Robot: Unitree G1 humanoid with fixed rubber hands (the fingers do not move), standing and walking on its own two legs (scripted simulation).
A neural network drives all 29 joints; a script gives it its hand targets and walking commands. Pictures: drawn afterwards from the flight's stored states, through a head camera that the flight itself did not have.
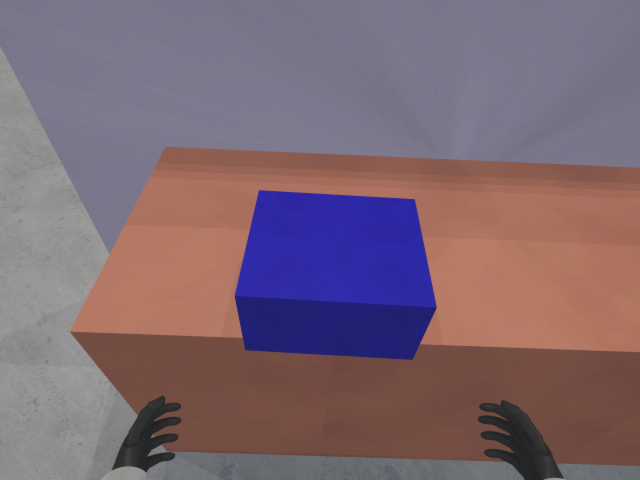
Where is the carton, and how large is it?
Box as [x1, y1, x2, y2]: [235, 190, 436, 359]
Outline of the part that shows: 259,190 235,292 236,305 245,349 412,359 436,307 414,199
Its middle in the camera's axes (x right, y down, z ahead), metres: +0.03 +0.05 +0.66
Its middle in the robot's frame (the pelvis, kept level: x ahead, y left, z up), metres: +0.46 +0.00 -0.04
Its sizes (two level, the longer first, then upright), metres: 0.273 0.225 0.151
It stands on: a pedestal, 0.67 m high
